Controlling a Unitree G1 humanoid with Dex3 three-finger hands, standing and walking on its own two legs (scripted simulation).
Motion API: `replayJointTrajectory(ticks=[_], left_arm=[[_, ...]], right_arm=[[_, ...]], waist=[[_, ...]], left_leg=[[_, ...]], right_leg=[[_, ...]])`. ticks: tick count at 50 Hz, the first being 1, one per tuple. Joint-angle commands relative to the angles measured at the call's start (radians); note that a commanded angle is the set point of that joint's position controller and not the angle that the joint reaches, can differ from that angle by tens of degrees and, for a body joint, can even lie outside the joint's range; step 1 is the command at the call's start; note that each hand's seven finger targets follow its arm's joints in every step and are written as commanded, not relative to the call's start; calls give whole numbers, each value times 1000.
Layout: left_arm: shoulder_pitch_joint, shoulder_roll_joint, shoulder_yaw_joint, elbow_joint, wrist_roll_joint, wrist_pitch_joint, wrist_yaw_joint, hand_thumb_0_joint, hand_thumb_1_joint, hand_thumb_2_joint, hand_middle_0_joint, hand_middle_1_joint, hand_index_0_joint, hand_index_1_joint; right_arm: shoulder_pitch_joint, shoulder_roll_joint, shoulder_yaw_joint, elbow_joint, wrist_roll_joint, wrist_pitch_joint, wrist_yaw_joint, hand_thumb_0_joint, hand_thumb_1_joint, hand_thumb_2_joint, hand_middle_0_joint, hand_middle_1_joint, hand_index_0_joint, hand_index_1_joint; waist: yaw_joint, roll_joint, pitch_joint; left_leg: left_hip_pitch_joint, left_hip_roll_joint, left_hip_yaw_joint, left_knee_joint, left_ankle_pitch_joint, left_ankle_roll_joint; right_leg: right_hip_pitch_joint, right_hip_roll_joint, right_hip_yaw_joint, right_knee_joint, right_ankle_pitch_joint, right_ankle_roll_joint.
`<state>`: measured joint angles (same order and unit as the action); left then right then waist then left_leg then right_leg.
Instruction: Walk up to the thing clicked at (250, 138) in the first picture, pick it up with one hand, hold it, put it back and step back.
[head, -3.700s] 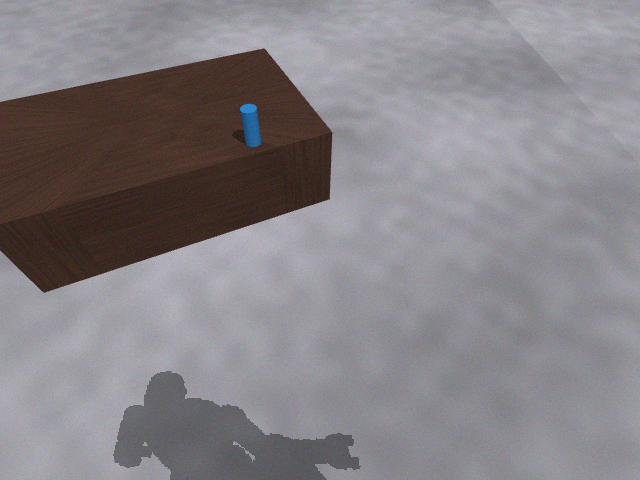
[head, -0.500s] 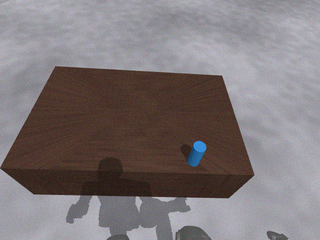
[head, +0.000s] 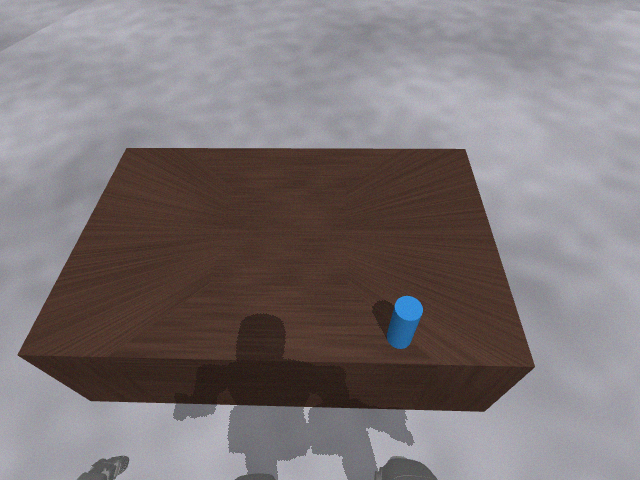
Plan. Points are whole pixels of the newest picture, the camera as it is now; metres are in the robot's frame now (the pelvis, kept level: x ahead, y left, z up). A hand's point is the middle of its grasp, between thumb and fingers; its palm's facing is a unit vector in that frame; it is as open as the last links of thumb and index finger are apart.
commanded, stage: walk up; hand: right
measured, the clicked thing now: (403, 323) +0.46 -0.16 -0.32
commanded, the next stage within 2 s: stand in 1.58 s
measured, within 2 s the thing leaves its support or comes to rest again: neither
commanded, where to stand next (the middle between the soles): +0.09 +0.02 m, yaw -1 degrees
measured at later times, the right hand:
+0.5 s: hand (519, 477) +0.14 -0.24 -0.13, palm faces -0.04 +0.94 -0.34, open 7.4 cm
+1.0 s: hand (520, 478) +0.14 -0.25 -0.13, palm faces -0.03 +0.95 -0.32, open 7.4 cm
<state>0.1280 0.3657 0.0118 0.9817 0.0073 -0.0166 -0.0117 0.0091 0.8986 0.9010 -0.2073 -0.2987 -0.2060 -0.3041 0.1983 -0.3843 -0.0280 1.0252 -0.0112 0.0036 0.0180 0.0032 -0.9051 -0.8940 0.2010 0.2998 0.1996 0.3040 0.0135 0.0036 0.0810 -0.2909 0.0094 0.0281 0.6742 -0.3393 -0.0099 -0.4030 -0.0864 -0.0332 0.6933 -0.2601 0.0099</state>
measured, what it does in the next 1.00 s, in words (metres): shifts its weight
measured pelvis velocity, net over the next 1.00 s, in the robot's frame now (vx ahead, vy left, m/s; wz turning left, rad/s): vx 0.05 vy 0.00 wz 0.03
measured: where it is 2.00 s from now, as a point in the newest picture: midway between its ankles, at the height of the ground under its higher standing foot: outside the picture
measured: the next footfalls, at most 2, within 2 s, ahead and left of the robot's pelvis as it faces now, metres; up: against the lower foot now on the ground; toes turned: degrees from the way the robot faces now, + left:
none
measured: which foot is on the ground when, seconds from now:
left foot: down 0.00-1.00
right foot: down 0.00-1.00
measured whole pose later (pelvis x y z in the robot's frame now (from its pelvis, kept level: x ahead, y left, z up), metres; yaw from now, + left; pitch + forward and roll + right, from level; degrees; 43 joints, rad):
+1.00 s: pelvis +0.05 +0.00 +0.03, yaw +2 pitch -2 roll +0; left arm 0.06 0.34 0.01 1.15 0.01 -0.03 0.00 0.01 0.90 0.90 -0.21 -0.30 -0.20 -0.30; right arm 0.07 -0.36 -0.03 1.15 -0.01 0.02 0.02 0.00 -0.90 -0.89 0.20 0.30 0.20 0.30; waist 0.01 0.01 0.06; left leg -0.06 0.02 0.00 0.32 -0.23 -0.02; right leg -0.15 -0.07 -0.08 0.35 -0.15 0.03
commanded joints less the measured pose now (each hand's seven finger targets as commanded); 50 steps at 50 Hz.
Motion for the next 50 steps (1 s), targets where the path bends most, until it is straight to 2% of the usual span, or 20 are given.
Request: replayJointTrajectory(ticks=[1,3,4,8,12,16,18,20,24,27,33,41,45,50], left_arm=[[-55,241,55,-20,2,-27,15,0,900,900,-200,-300,-200,-300],[-61,245,50,-4,-2,-34,16,0,900,900,-200,-300,-200,-300],[-69,243,46,10,-4,-34,16,0,900,900,-200,-300,-200,-300],[-86,224,35,43,-12,-30,15,0,900,900,-200,-300,-200,-300],[-93,218,29,69,-15,-28,15,0,900,900,-200,-300,-200,-300],[-102,218,25,95,-14,-27,17,0,900,900,-200,-300,-200,-300],[-125,212,24,98,-11,-25,17,0,900,900,-200,-300,-200,-300],[-118,212,23,115,-9,-24,18,0,900,900,-200,-300,-200,-300],[-121,210,23,126,-3,-26,18,0,900,900,-200,-300,-200,-300],[-132,215,27,125,1,-30,19,0,900,900,-200,-300,-200,-300],[-122,211,34,129,2,-31,22,0,900,900,-200,-300,-200,-300],[-119,208,39,116,5,-29,24,0,900,900,-200,-300,-200,-300],[-125,206,44,107,8,-29,25,0,900,900,-200,-300,-200,-300],[-121,202,45,97,5,-24,25,0,900,900,-200,-300,-200,-300]], right_arm=[[-64,-216,-29,-45,-3,-28,-10,0,-900,-900,200,300,200,300],[-56,-215,-22,-17,-2,-34,-9,0,-900,-900,200,300,200,300],[-58,-210,-22,-8,0,-35,-9,0,-900,-900,200,300,200,300],[-87,-216,-22,14,2,-37,-13,0,-900,-900,200,300,200,300],[-116,-211,-22,28,4,-35,-18,0,-900,-900,200,300,200,300],[-132,-206,-27,45,8,-29,-21,0,-900,-900,200,300,200,300],[-136,-207,-30,50,7,-27,-21,0,-900,-900,200,300,200,300],[-160,-199,-29,50,9,-23,-19,0,-900,-900,200,300,200,300],[-172,-197,-31,55,10,-19,-16,0,-900,-900,200,300,200,300],[-174,-195,-33,58,9,-16,-15,0,-900,-900,200,300,200,300],[-182,-189,-33,57,11,-16,-16,0,-900,-900,200,300,200,300],[-191,-182,-32,52,9,-9,-15,0,-900,-900,200,300,200,300],[-171,-185,-34,52,7,-11,-16,0,-900,-900,200,300,200,300],[-170,-183,-31,52,5,-10,-19,0,-900,-900,200,300,200,300]], waist=[[15,-32,-40],[5,0,-80],[4,6,-80],[8,28,-101],[8,43,-128],[3,35,-143],[-7,32,-138],[1,31,-109],[-2,13,-109],[-12,-10,-132],[-9,-21,-162],[-5,-13,-138],[-11,-20,-169],[-4,-2,-137]], left_leg=[[-126,94,-151,-248,-120,71],[-46,86,-130,-241,23,62],[-21,86,-131,-248,51,61],[15,118,-149,-300,141,60],[59,121,-130,-321,227,53],[123,114,-109,-326,297,44],[119,116,-108,-348,294,42],[112,115,-116,-366,258,44],[136,112,-112,-377,253,40],[166,107,-101,-373,280,34],[206,114,-96,-370,373,31],[193,106,-94,-382,334,25],[195,110,-88,-383,363,25],[188,109,-86,-393,348,21]], right_leg=[[144,-46,131,-243,-179,-55],[162,-71,139,-270,-70,-64],[157,-69,128,-271,-46,-64],[215,-40,68,-264,75,-43],[274,-50,47,-283,189,-34],[282,-65,49,-307,257,-31],[297,-64,41,-318,248,-25],[288,-61,41,-336,206,-16],[291,-65,45,-367,186,-11],[299,-77,51,-375,225,-12],[327,-77,36,-369,301,-8],[326,-77,41,-386,269,-6],[368,-82,38,-375,328,-11],[349,-78,38,-379,299,-10]])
